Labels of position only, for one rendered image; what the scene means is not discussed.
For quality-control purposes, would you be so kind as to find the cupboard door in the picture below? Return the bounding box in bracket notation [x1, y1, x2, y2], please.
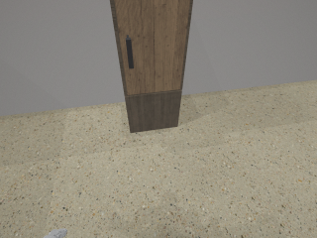
[114, 0, 190, 95]

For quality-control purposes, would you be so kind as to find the handle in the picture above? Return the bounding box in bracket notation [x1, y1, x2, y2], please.
[125, 35, 134, 69]

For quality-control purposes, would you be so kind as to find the robot left hand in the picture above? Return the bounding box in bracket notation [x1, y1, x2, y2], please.
[44, 228, 67, 238]

